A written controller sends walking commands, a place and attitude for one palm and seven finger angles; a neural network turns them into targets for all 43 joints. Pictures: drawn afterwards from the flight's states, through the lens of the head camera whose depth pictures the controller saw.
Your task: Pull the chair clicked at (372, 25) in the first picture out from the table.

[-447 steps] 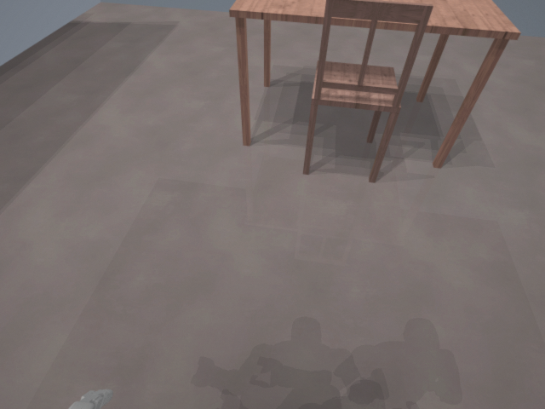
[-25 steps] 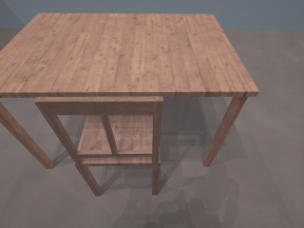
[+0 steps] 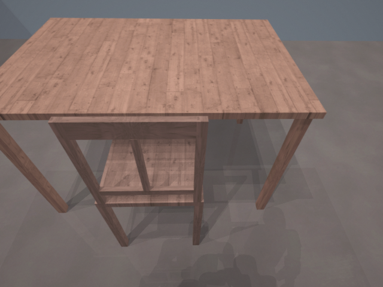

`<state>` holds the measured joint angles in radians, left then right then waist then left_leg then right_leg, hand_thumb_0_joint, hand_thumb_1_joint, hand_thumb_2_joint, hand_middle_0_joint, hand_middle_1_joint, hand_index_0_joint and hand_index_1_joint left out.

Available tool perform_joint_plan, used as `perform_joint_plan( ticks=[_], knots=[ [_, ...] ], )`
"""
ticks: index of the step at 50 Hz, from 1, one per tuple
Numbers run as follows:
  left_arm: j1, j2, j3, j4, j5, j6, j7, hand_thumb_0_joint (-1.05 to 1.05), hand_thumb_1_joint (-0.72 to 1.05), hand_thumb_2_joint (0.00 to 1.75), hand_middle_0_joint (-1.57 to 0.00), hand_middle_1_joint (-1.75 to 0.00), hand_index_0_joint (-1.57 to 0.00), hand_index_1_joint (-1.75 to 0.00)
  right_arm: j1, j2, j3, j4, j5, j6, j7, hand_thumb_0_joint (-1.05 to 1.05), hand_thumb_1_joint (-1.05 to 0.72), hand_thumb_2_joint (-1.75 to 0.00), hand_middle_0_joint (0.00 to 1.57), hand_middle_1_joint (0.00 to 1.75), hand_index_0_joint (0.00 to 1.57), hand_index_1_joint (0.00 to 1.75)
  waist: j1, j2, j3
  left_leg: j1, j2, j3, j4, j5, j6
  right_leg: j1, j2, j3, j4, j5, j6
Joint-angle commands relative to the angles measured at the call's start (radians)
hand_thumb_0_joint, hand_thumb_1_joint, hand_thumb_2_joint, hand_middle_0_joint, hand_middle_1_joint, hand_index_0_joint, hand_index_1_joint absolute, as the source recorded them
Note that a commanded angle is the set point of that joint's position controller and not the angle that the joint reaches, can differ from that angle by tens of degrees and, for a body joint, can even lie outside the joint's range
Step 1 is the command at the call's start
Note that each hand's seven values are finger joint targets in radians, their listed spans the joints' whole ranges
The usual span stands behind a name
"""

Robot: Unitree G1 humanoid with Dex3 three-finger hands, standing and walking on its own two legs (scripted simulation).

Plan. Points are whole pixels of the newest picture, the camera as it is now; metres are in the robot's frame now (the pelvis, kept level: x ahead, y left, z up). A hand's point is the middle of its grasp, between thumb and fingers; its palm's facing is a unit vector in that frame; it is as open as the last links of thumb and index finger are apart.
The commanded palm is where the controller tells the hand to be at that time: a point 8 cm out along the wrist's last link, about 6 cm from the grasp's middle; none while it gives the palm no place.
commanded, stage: look again from close up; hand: left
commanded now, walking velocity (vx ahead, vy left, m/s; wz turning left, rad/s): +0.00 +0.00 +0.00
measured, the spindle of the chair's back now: (141, 166) +0.45 +0.18 -0.08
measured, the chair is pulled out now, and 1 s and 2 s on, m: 0.00 0.00 0.00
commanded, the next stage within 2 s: raise the hand toward the chair's back in 0.42 s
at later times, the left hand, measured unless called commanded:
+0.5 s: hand out of the picture -0.02 +0.19 -0.17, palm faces +0.00 -0.98 -0.21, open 7.4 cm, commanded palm none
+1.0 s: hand out of the picture +0.09 +0.18 -0.09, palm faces +0.21 -0.98 -0.02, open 9.7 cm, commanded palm +0.11 +0.23 -0.05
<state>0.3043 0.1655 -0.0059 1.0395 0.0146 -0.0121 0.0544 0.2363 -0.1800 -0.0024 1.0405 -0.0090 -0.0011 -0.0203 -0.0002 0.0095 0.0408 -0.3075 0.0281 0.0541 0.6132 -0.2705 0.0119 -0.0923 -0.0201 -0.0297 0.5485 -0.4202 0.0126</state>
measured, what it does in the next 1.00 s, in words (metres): lowers itself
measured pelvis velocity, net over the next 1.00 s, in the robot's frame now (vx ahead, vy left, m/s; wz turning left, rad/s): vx -0.06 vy -0.03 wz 0.02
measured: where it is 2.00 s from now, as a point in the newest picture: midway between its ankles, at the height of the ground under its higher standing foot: outside the picture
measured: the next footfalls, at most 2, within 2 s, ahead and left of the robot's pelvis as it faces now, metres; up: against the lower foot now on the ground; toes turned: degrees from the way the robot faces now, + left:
none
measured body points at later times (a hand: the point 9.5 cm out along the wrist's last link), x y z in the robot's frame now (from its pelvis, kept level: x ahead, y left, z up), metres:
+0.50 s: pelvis -0.01 +0.01 +0.01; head +0.01 +0.02 +0.46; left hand -0.02 +0.24 -0.15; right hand +0.01 -0.22 -0.14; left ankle +0.04 +0.11 -0.73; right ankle -0.08 -0.13 -0.73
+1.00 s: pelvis -0.06 -0.03 -0.09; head -0.02 +0.00 +0.36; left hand +0.07 +0.24 -0.09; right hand +0.18 -0.27 -0.12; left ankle +0.04 +0.11 -0.73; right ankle -0.08 -0.13 -0.73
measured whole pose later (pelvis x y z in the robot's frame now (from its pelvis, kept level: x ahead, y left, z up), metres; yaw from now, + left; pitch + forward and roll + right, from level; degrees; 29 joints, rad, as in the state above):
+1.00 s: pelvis -0.06 -0.03 -0.09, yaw +1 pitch +12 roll -2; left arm 0.52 0.18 0.18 0.15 -0.23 -0.48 -0.22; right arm 0.13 -0.26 -0.07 0.51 0.00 -0.20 -0.04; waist 0.05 -0.03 -0.14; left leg -1.01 0.07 -0.04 1.16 -0.38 -0.02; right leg -0.80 0.01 -0.10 1.21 -0.63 -0.04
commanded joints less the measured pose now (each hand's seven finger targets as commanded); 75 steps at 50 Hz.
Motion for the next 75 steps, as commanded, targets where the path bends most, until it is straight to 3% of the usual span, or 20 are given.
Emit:
perform_joint_plan(
  ticks=[1,25,26,27,28,29,30,32,34,37,40,43,48,51,56,60,62,67,71,75],
  knots=[
    [0.06,0.122,0.015,-0.042,0.0,-0.001,-0.004,0.0,0.9,0.9,-0.2,-0.3,-0.2,-0.3,0.018,-0.1,-0.017,-0.048,-0.003,-0.012,0.003,0.0,-0.9,-0.9,0.2,0.3,0.2,0.3,-0.003,-0.019,0.086,0.042,0.055,-0.085,-0.154,0.078,0.027,-0.175,-0.057,0.063,-0.144,0.093,-0.05],
    [0.085,0.134,0.011,0.019,0.0,-0.009,-0.015,0.0,0.9,0.9,-0.2,-0.3,-0.2,-0.3,0.011,-0.116,-0.017,0.022,0.006,-0.027,0.001,0.0,-0.9,-0.9,0.2,0.3,0.2,0.3,0.008,-0.009,0.004,0.138,0.072,-0.086,-0.219,0.154,0.029,-0.142,-0.081,0.06,-0.185,0.179,-0.028],
    [0.115,0.11,0.007,0.024,0.02,-0.024,0.02,0.0,0.9,0.9,-0.2,-0.3,-0.2,-0.3,-0.026,-0.129,-0.017,-0.046,0.004,-0.031,0.005,0.0,-0.9,-0.9,0.2,0.3,0.2,0.3,0.011,0.009,0.049,0.099,0.09,-0.083,-0.021,0.332,0.008,-0.183,-0.109,0.127,-0.213,0.435,-0.027],
    [-0.596,0.363,0.161,-1.56,-0.174,-0.231,0.039,0.0,0.88,0.89,-0.2,-0.3,-0.2,-0.3,0.047,-0.272,-0.057,-0.364,0.048,-0.17,-0.038,0.0,-0.9,-0.9,0.2,0.3,0.2,0.3,-0.113,0.212,-0.494,0.42,-0.006,-0.066,-0.124,0.415,0.015,-0.153,-0.014,-0.039,-0.057,0.489,-0.046],
    [-0.381,0.403,0.214,-1.441,-0.108,-0.192,0.089,0.0,0.85,0.88,-0.2,-0.29,-0.2,-0.29,-0.051,-0.147,-0.004,-0.299,0.054,-0.249,-0.085,0.0,-0.9,-0.9,0.2,0.3,0.2,0.3,-0.022,0.271,-0.43,0.505,0.056,-0.036,-0.152,0.453,0.007,-0.232,0.005,-0.044,0.014,0.294,-0.038],
    [-0.13,0.188,0.095,-1.216,-0.111,-0.143,0.11,0.0,0.83,0.87,-0.19,-0.29,-0.19,-0.29,-0.015,-0.179,-0.027,-0.268,0.032,-0.296,-0.081,0.0,-0.9,-0.9,0.2,0.3,0.2,0.3,-0.03,0.234,-0.41,0.422,0.059,-0.07,-0.166,0.409,-0.011,-0.257,0.016,-0.067,0.064,0.162,-0.042],
    [0.195,-0.054,-0.043,-0.913,-0.128,-0.037,0.104,0.0,0.81,0.86,-0.19,-0.29,-0.19,-0.29,0.008,-0.14,-0.024,-0.246,0.061,-0.302,-0.057,0.0,-0.9,-0.9,0.2,0.3,0.2,0.3,-0.053,0.123,-0.212,0.297,0.046,-0.104,-0.186,0.287,0.014,-0.344,0.014,-0.07,0.095,0.104,-0.032],
    [0.009,0.023,0.02,-1.136,-0.164,-0.103,0.064,0.0,0.76,0.84,-0.19,-0.28,-0.19,-0.28,-0.035,-0.192,-0.049,-0.361,0.056,-0.295,-0.059,0.0,-0.9,-0.9,0.2,0.3,0.2,0.3,-0.058,0.024,-0.107,0.101,0.02,-0.114,-0.115,0.067,0.005,-0.37,0.006,-0.084,0.015,0.124,-0.024],
    [0.127,0.038,0.095,-0.952,-0.152,-0.203,0.019,0.0,0.71,0.82,-0.18,-0.27,-0.18,-0.27,-0.041,-0.189,-0.061,-0.403,0.026,-0.288,-0.056,0.0,-0.9,-0.9,0.2,0.3,0.2,0.3,-0.039,-0.14,-0.063,-0.052,-0.015,-0.085,-0.001,0.034,-0.001,-0.464,0.02,-0.096,0.031,0.09,-0.023],
    [0.389,-0.02,0.155,-0.803,-0.211,-0.418,-0.16,0.0,0.64,0.79,-0.17,-0.26,-0.17,-0.26,-0.123,-0.174,-0.089,-0.464,0.001,-0.263,-0.014,0.0,-0.9,-0.9,0.2,0.3,0.2,0.3,0.067,-0.327,-0.107,-0.284,-0.009,-0.061,0.16,0.082,-0.026,-0.591,0.041,-0.108,0.235,0.133,-0.027],
    [0.391,0.067,0.245,-0.81,-0.267,-0.562,-0.339,0.0,0.57,0.76,-0.17,-0.25,-0.17,-0.25,-0.178,-0.183,-0.109,-0.564,0.015,-0.248,0.023,0.0,-0.9,-0.9,0.2,0.3,0.2,0.3,0.102,-0.163,-0.204,-0.364,-0.028,-0.028,0.267,0.076,-0.031,-0.592,0.022,-0.054,0.342,0.194,-0.04],
    [0.307,0.117,0.289,-0.86,-0.282,-0.496,-0.364,0.0,0.5,0.73,-0.16,-0.24,-0.16,-0.24,-0.194,-0.179,-0.104,-0.635,0.036,-0.215,0.013,0.0,-0.9,-0.9,0.2,0.3,0.2,0.3,0.101,0.008,-0.262,-0.406,-0.038,-0.003,0.32,-0.013,-0.018,-0.63,0.017,-0.017,0.361,0.078,-0.038],
    [-0.159,0.216,0.264,-1.462,-0.275,-0.67,-0.255,0.0,0.39,0.68,-0.15,-0.22,-0.15,-0.22,-0.116,-0.153,-0.082,-0.653,-0.001,-0.247,-0.029,0.0,-0.9,-0.9,0.2,0.3,0.2,0.3,-0.017,0.15,-0.407,-0.419,-0.001,-0.059,0.46,-0.147,0.017,-0.835,0.036,0.054,0.406,-0.156,-0.036],
    [-0.106,0.155,0.143,-1.518,-0.27,-0.766,-0.261,0.0,0.32,0.65,-0.14,-0.21,-0.14,-0.21,-0.086,-0.155,-0.065,-0.604,-0.003,-0.285,-0.058,0.0,-0.9,-0.9,0.2,0.3,0.2,0.3,-0.045,0.189,-0.407,-0.424,0.01,-0.076,0.51,-0.181,0.026,-0.909,0.048,0.061,0.429,-0.204,-0.049],
    [-0.013,0.187,0.147,-1.212,-0.294,-0.574,-0.382,0.0,0.2,0.6,-0.13,-0.19,-0.13,-0.19,-0.091,-0.176,-0.051,-0.577,0.028,-0.294,-0.09,0.0,-0.9,-0.9,0.2,0.3,0.2,0.3,-0.075,0.015,-0.282,-0.592,0.012,-0.085,0.549,-0.23,0.028,-0.89,0.039,0.117,0.345,-0.291,-0.023],
    [0.083,0.23,0.281,-1.104,-0.341,-0.252,-0.398,0.0,0.11,0.56,-0.12,-0.18,-0.12,-0.18,-0.137,-0.172,-0.048,-0.651,0.058,-0.228,-0.101,0.0,-0.9,-0.9,0.2,0.3,0.2,0.3,0.043,-0.049,-0.362,-0.555,-0.018,-0.068,0.475,-0.162,0.029,-0.681,0.01,0.139,0.272,-0.272,-0.01],
    [0.097,0.228,0.343,-1.183,-0.362,-0.198,-0.334,0.0,0.06,0.54,-0.12,-0.17,-0.12,-0.17,-0.148,-0.151,-0.053,-0.669,0.054,-0.213,-0.1,0.0,-0.9,-0.9,0.2,0.3,0.2,0.3,0.067,-0.066,-0.398,-0.505,-0.015,-0.071,0.445,-0.098,0.026,-0.629,0.003,0.122,0.278,-0.164,0.001],
    [0.077,0.187,0.342,-1.306,-0.306,-0.408,-0.175,0.0,-0.06,0.49,-0.1,-0.15,-0.1,-0.15,-0.093,-0.112,-0.066,-0.596,0.018,-0.228,-0.066,0.0,-0.9,-0.9,0.2,0.3,0.2,0.3,0.042,-0.025,-0.407,-0.435,0.008,-0.082,0.434,0.059,0.015,-0.691,0.029,0.018,0.411,0.17,-0.002],
    [0.06,0.129,0.213,-1.212,-0.256,-0.563,-0.225,0.0,-0.15,0.45,-0.1,-0.14,-0.1,-0.14,-0.061,-0.142,-0.07,-0.557,0.005,-0.249,-0.047,0.0,-0.9,-0.9,0.2,0.3,0.2,0.3,-0.028,0.004,-0.349,-0.447,0.011,-0.088,0.464,0.019,0.021,-0.834,0.044,-0.016,0.454,0.077,-0.017],
    [0.07,0.144,0.199,-1.179,-0.294,-0.541,-0.31,0.0,-0.24,0.41,-0.09,-0.12,-0.09,-0.12,-0.051,-0.181,-0.077,-0.576,0.026,-0.269,-0.06,0.0,-0.9,-0.9,0.2,0.3,0.2,0.3,-0.021,0.035,-0.39,-0.431,0.011,-0.091,0.432,-0.08,0.021,-0.835,0.042,-0.008,0.414,-0.063,-0.026]
  ],
)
